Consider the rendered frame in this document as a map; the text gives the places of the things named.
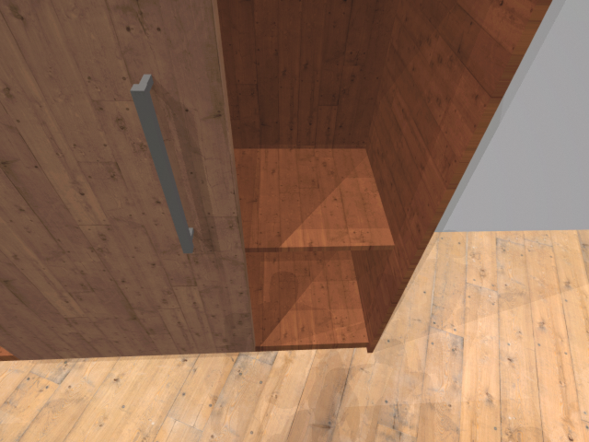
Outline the handle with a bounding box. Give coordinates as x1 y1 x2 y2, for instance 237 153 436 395
130 75 194 253

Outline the wardrobe door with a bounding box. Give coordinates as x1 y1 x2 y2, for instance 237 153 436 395
0 0 256 360

